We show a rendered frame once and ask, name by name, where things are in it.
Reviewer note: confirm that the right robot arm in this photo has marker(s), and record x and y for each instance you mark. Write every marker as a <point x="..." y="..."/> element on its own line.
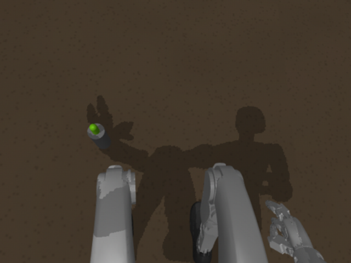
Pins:
<point x="307" y="255"/>

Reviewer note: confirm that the right robot hand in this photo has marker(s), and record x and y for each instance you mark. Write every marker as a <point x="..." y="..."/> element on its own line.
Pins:
<point x="294" y="234"/>

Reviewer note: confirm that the right robot foot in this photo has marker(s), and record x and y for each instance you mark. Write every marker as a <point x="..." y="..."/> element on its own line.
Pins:
<point x="195" y="224"/>

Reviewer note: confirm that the bottle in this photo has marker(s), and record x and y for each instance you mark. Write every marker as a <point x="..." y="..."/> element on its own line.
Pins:
<point x="99" y="135"/>

